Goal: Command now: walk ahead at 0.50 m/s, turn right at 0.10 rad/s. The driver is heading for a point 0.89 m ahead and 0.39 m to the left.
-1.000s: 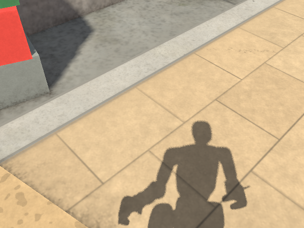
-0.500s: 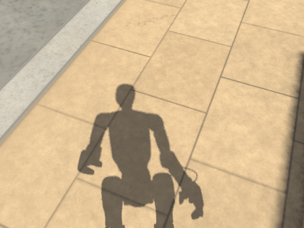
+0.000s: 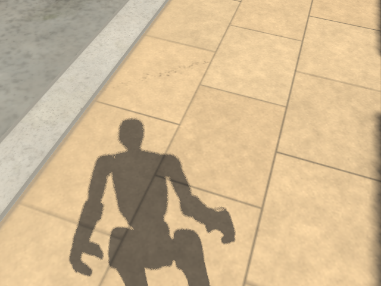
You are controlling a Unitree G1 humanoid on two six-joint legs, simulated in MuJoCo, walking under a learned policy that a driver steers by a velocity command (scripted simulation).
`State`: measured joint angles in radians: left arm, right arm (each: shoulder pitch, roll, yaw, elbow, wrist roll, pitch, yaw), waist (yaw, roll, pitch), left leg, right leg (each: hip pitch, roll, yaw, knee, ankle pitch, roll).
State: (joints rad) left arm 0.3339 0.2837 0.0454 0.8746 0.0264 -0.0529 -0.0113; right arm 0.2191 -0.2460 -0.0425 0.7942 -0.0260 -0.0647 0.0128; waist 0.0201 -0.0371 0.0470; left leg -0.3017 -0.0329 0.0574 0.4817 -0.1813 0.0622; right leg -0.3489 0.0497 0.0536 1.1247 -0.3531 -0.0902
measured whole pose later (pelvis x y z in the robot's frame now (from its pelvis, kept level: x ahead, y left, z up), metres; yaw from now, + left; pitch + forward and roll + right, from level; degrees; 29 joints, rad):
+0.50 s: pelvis +0.26 -0.03 +0.00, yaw +11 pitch +1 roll +0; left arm 0.16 0.23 0.03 0.80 0.04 -0.08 0.01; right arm 0.35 -0.28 -0.07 0.89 -0.02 -0.03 0.02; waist -0.04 0.03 0.03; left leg -0.37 -0.01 -0.02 1.08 -0.36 0.08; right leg -0.29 0.00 -0.09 0.46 -0.18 -0.04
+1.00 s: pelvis +0.50 +0.08 -0.01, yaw +29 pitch +0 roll +0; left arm 0.31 0.24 0.04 0.87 0.02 -0.06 0.00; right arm 0.15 -0.27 -0.06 0.79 -0.02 -0.01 0.02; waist 0.03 0.00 0.07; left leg -0.37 -0.10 0.07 0.57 -0.21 0.13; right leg -0.32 -0.08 -0.06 1.22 -0.39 0.00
